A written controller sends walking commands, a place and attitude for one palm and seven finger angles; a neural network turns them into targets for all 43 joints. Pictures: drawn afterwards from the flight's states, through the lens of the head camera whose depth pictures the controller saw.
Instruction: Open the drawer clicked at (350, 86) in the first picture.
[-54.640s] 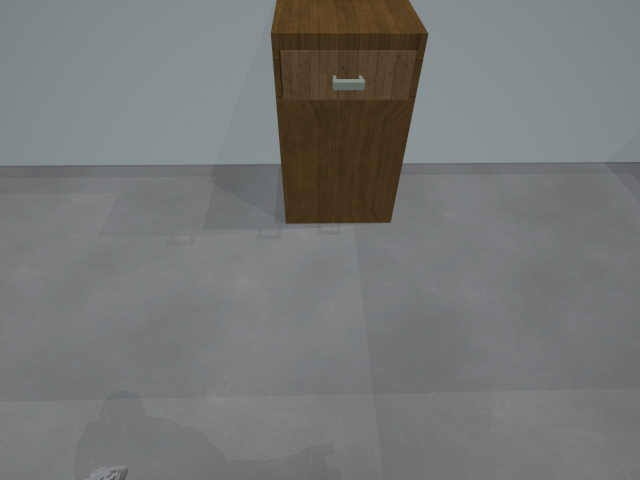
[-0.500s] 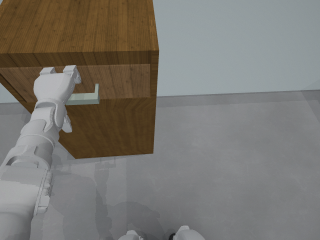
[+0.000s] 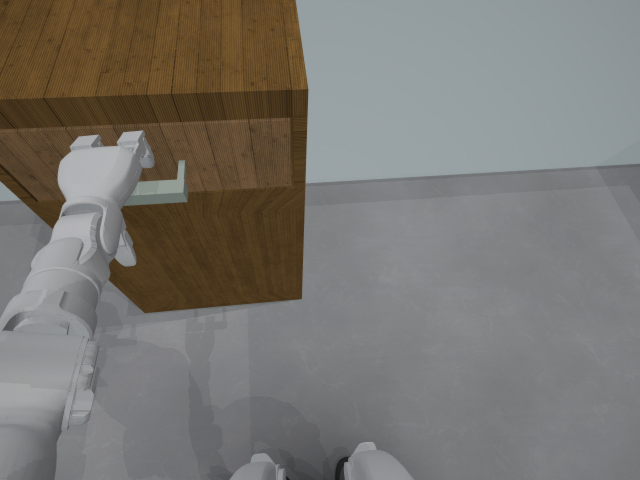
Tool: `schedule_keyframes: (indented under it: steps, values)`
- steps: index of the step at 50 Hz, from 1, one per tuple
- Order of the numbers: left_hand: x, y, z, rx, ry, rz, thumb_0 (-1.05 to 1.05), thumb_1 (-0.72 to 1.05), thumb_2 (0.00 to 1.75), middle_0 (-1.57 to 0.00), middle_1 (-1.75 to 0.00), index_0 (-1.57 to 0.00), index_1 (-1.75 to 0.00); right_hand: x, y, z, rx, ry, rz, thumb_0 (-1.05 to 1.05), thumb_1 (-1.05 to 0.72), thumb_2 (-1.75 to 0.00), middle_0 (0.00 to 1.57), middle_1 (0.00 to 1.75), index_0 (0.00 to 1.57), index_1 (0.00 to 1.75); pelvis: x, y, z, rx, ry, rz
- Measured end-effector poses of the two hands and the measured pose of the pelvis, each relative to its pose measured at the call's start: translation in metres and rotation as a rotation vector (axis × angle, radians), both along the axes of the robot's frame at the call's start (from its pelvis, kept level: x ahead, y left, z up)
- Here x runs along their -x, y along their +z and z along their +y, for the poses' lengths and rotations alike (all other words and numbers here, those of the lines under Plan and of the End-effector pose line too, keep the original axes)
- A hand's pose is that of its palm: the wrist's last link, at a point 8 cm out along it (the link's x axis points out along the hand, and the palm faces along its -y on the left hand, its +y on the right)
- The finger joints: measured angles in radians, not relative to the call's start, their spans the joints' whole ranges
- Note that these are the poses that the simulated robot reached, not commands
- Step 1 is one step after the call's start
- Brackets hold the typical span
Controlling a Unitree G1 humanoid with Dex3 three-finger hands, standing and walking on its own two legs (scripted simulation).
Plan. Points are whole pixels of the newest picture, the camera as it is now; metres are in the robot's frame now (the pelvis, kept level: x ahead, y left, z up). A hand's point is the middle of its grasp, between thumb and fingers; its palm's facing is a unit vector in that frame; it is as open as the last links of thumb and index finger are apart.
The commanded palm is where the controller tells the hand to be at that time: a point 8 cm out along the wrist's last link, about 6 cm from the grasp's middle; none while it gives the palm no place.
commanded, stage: lower the fingers behind the handle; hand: left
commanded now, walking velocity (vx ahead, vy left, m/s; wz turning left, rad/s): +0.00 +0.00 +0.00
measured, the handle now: (152, 180) +0.55 +0.23 -0.04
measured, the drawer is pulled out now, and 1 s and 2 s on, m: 0.00 0.00 0.00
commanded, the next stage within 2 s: lift the fingers back up to retry in 1.40 s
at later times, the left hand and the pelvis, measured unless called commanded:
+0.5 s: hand (129, 211) +0.48 +0.25 -0.03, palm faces -0.06 -0.03 -1.00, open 13.8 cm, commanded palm +0.48 +0.23 +0.02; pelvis -0.01 +0.00 -0.02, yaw +0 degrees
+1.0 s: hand (131, 209) +0.49 +0.25 -0.03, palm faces -0.06 +0.02 -1.00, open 13.8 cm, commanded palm +0.48 +0.23 -0.01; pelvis -0.03 -0.01 -0.04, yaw +0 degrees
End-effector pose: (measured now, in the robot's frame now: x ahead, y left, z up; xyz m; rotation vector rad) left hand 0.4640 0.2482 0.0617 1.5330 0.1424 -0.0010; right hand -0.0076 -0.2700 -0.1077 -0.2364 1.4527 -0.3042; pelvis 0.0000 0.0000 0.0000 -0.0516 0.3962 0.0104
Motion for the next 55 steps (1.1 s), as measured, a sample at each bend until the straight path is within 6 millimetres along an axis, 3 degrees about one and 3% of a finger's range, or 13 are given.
schedule_keyframes:
  steps: [8, 27, 55]
  values:
    - [0.0, -0.013, 0.001, 0.002, -0.009, -0.031, 0.0, -0.49, 0.3, -0.32, -1.2, -0.32, -1.2, 0.007, -0.006, -0.003, 0.009, 0.002, 0.022, 0.0, -0.9, -0.9, 0.2, 0.3, 0.2, 0.3, 0.003, -0.008, 0.0, 0.003, 0.0, 0.026]
    - [-0.004, -0.035, 0.0, -0.015, 0.011, -0.026, 0.0, -0.49, 0.3, -0.31, -1.21, -0.32, -1.2, 0.003, -0.019, -0.003, 0.019, 0.025, 0.01, 0.0, -0.9, -0.9, 0.2, 0.3, 0.2, 0.3, 0.009, -0.023, 0.0, 0.014, 0.011, 0.065]
    - [-0.009, -0.04, -0.002, -0.061, 0.025, -0.038, 0.0, -0.49, 0.3, -0.27, -1.34, -0.32, -1.2, 0.026, -0.046, -0.009, 0.017, 0.031, 0.011, 0.0, -0.9, -0.9, 0.2, 0.3, 0.2, 0.3, 0.031, -0.05, -0.01, 0.011, 0.01, 0.11]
